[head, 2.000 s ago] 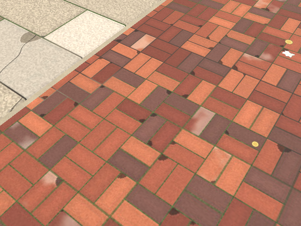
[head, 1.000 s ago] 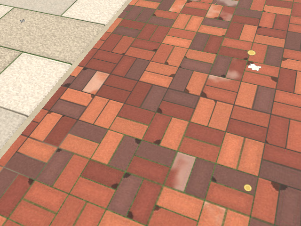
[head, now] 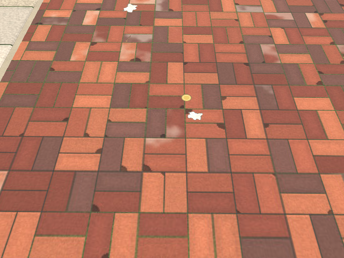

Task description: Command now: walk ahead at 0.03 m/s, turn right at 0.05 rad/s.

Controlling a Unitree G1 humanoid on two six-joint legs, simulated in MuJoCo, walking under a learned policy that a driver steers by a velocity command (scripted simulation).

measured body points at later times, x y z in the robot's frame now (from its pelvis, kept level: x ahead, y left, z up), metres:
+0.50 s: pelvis +0.15 -0.01 +0.02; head +0.16 -0.03 +0.47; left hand +0.12 +0.25 -0.12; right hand +0.29 -0.28 -0.11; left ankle +0.20 +0.14 -0.66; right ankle +0.07 -0.10 -0.73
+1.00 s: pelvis +0.42 +0.07 +0.02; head +0.45 +0.09 +0.46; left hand +0.52 +0.38 -0.09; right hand +0.55 -0.18 -0.11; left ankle +0.42 +0.13 -0.73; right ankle +0.59 -0.10 -0.66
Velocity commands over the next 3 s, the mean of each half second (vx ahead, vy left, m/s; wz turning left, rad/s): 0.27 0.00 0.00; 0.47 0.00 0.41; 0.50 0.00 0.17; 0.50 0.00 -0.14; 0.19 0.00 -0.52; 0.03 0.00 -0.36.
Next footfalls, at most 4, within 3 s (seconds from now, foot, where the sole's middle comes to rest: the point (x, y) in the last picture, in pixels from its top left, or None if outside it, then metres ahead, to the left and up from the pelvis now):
0.74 left None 0.46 0.14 -0.77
1.26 right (170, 189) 0.79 0.02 -0.77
1.76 left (100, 153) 0.99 0.35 -0.77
2.24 right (138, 108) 1.28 0.19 -0.77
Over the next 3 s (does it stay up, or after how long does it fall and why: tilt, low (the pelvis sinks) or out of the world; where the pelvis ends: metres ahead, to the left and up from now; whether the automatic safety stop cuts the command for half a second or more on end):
stays up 1.21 0.31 0.01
